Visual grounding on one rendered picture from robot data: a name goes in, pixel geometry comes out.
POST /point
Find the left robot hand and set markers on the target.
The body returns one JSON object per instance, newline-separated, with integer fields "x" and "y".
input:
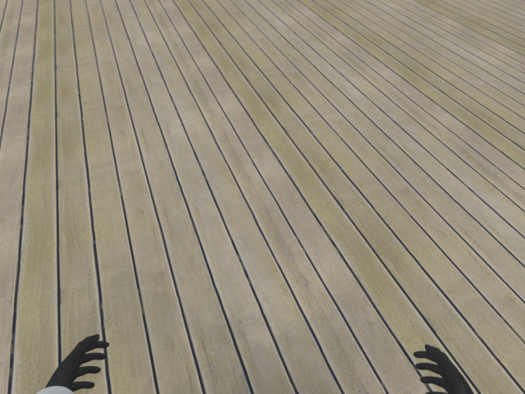
{"x": 69, "y": 369}

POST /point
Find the right robot hand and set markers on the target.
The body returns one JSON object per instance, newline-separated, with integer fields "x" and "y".
{"x": 452, "y": 380}

